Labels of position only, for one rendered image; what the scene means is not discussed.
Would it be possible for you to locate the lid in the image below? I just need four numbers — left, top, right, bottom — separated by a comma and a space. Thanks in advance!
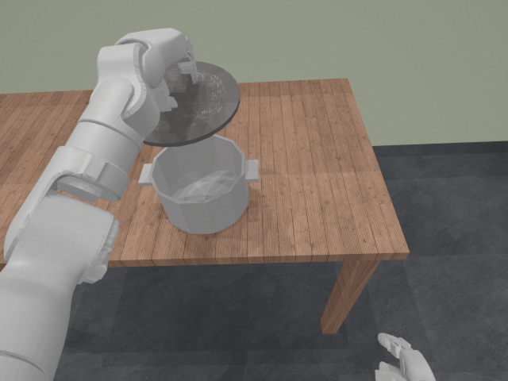
143, 61, 240, 148

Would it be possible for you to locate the robot left hand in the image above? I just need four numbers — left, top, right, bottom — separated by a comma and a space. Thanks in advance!
115, 28, 198, 113

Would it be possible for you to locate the robot right hand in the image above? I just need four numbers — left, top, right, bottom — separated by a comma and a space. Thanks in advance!
375, 333, 436, 381

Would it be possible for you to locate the table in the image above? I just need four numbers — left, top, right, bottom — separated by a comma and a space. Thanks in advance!
0, 78, 410, 334

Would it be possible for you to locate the pot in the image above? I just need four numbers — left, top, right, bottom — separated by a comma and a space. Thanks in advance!
138, 134, 259, 234

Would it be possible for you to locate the left robot upper arm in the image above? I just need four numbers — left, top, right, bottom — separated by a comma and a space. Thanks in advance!
0, 189, 120, 381

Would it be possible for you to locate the left robot forearm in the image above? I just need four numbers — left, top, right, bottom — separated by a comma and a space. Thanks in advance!
3, 37, 165, 262

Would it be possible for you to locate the knob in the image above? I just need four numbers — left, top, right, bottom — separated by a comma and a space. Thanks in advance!
164, 74, 193, 102

